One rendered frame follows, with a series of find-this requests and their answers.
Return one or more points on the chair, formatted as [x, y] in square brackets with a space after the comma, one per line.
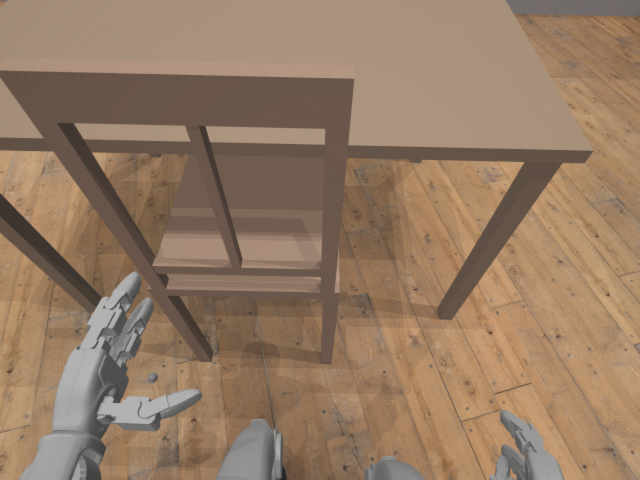
[240, 226]

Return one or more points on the robot thigh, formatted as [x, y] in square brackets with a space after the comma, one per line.
[392, 470]
[256, 454]

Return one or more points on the table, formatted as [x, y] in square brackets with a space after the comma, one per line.
[433, 80]

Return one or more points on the left robot hand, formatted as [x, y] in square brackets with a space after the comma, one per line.
[98, 365]

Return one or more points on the robot right thigh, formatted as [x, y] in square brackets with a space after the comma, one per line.
[392, 470]

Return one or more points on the right robot hand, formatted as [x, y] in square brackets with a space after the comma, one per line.
[537, 464]

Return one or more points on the robot left forearm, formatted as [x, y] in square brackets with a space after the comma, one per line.
[66, 455]

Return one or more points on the robot left thigh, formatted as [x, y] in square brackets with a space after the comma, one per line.
[256, 454]

